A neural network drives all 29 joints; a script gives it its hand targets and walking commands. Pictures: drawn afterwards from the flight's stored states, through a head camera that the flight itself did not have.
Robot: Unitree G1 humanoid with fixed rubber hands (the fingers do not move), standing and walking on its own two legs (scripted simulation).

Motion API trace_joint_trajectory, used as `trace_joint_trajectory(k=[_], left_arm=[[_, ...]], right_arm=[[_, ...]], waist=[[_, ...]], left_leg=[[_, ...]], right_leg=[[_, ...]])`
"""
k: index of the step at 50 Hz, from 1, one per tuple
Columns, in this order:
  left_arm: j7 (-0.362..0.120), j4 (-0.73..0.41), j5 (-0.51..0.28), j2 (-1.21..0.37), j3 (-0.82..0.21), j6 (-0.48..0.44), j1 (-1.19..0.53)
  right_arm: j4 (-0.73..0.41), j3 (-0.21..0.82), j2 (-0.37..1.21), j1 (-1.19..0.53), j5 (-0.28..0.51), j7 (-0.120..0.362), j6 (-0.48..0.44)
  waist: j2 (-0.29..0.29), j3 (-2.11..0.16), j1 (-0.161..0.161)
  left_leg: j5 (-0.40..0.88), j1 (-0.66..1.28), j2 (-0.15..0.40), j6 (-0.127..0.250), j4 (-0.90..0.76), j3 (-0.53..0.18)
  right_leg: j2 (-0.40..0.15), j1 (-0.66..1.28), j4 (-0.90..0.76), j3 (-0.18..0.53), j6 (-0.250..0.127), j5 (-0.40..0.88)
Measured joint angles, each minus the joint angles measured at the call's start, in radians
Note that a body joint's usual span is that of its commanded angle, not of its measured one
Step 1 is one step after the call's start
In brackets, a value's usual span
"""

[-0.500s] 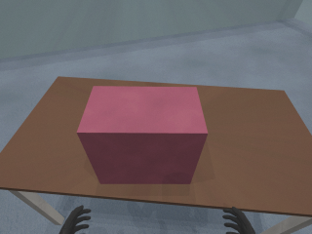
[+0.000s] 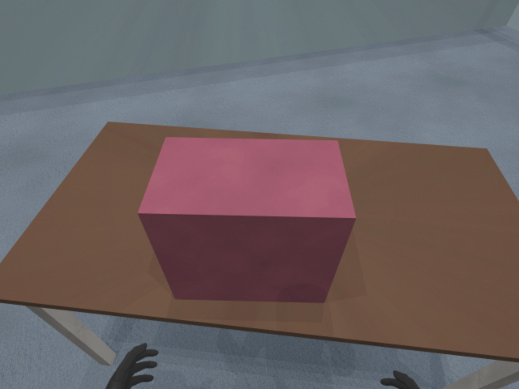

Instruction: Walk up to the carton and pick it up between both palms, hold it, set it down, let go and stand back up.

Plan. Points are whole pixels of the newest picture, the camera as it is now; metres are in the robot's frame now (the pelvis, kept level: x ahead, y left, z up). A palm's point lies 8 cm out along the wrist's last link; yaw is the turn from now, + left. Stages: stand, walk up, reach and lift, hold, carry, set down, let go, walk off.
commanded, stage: stand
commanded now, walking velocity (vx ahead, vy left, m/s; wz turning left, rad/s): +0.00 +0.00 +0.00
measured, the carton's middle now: (250, 225) +0.43 +0.03 -0.02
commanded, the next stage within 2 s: none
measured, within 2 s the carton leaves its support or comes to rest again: neither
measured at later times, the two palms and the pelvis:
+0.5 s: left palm out of the picture -0.01 +0.24 -0.13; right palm out of the picture +0.04 -0.23 -0.14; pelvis +0.00 +0.00 +0.00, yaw +5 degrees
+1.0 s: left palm out of the picture -0.05 +0.19 -0.14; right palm out of the picture +0.00 -0.22 -0.15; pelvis +0.00 -0.01 +0.00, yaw +6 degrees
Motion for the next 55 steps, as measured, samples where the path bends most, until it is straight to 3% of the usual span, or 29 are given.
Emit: trace_joint_trajectory(k=[18,32,55], left_arm=[[0.029,0.271,-0.022,-0.007,0.035,-0.048,0.137],[0.046,0.436,-0.029,-0.057,0.03,-0.041,0.167],[0.058,0.535,-0.035,-0.108,0.018,-0.038,0.156]], right_arm=[[0.177,-0.017,0.005,0.08,0.001,-0.027,0.039],[0.297,0.001,0.046,0.093,0.013,-0.049,0.037],[0.382,0.025,0.103,0.101,0.017,-0.076,0.048]], waist=[[0.021,-0.031,0.02],[0.008,-0.032,0.013],[0.021,-0.017,0.007]], left_leg=[[0.027,0.015,-0.034,0.007,-0.038,-0.059],[0.045,0.039,-0.043,0.004,-0.066,-0.078],[0.03,0.024,-0.021,-0.023,-0.031,-0.094]], right_leg=[[-0.033,0.035,-0.032,-0.058,0.008,-0.002],[-0.041,0.059,-0.043,-0.075,0.005,-0.001],[-0.021,0.053,-0.019,-0.093,-0.022,-0.016]])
